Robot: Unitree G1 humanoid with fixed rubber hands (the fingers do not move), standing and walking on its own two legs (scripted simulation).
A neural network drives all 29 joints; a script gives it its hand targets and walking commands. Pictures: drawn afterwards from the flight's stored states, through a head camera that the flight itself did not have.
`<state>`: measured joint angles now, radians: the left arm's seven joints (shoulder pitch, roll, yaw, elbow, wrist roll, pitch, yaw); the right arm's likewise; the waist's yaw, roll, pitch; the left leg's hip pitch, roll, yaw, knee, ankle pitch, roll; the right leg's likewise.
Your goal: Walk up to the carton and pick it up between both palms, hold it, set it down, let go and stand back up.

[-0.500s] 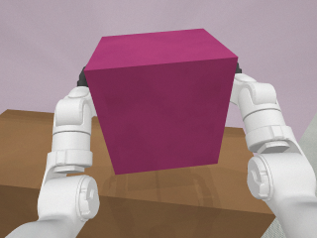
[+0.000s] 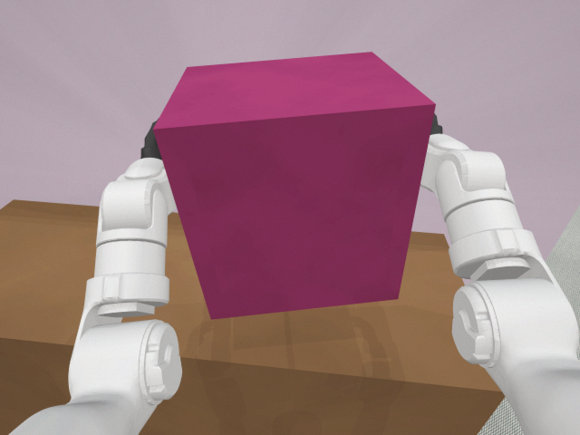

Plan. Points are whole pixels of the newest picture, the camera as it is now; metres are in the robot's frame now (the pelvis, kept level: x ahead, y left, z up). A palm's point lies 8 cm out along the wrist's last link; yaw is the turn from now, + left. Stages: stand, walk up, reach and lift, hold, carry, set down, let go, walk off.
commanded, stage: hold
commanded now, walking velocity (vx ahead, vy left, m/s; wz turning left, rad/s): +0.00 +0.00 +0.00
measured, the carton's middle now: (292, 183) +0.39 +0.02 +0.23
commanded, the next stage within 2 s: set down in 0.66 s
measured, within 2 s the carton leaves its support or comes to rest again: neither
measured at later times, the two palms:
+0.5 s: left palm (157, 171) +0.36 +0.20 +0.25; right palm (424, 150) +0.39 -0.15 +0.28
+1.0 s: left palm (163, 159) +0.39 +0.20 +0.26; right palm (420, 144) +0.42 -0.15 +0.28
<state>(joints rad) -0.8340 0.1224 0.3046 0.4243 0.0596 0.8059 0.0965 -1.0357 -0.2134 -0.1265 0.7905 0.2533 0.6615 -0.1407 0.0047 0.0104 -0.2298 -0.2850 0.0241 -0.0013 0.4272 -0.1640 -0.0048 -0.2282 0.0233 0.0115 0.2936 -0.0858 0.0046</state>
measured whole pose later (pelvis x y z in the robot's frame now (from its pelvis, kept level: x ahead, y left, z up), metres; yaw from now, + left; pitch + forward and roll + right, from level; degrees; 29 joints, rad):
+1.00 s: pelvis +0.01 +0.00 +0.00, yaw +0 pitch +2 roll -2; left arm -0.89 0.12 0.34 0.56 0.13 0.63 0.06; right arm -1.10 -0.21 -0.14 0.99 0.17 0.43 -0.07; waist 0.00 0.01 -0.22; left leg -0.27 0.02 0.00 0.40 -0.16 0.00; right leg -0.22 0.02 0.01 0.27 -0.09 0.00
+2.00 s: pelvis +0.04 +0.00 +0.00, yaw +0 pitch +3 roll -2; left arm -0.74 0.09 0.29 0.53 0.14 0.47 0.09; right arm -0.95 -0.19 -0.08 1.00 0.17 0.20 -0.04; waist 0.00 0.01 -0.12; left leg -0.23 0.02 0.00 0.36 -0.18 0.00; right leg -0.17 0.02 0.01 0.22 -0.10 0.00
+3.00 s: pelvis +0.06 -0.01 +0.01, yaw +0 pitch +5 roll -1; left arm -0.67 0.02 0.33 0.68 0.14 0.22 0.12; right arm -0.88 -0.18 -0.15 1.09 0.01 0.01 0.02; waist 0.00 0.01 -0.09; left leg -0.23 0.02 0.00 0.33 -0.19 -0.01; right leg -0.20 0.02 0.01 0.24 -0.14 0.00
